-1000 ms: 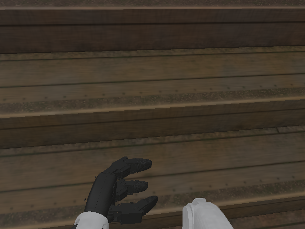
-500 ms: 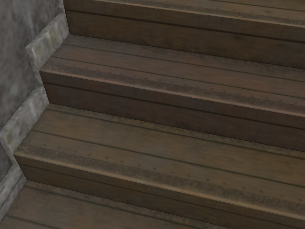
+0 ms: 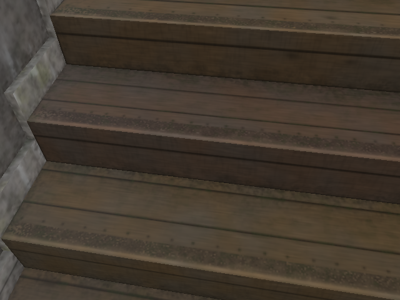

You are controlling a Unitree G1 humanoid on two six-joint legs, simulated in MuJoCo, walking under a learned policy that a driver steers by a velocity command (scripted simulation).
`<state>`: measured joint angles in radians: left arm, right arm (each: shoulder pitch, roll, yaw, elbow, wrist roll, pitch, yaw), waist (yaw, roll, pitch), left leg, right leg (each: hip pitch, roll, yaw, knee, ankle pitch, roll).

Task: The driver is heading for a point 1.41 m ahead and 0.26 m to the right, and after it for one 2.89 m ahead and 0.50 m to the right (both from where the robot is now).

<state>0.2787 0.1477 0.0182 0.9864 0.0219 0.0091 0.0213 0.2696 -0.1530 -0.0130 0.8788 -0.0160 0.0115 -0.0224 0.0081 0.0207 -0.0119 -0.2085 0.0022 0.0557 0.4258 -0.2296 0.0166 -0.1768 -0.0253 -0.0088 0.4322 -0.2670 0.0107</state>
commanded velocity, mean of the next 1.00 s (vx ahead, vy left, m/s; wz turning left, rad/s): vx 0.03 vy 0.00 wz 0.01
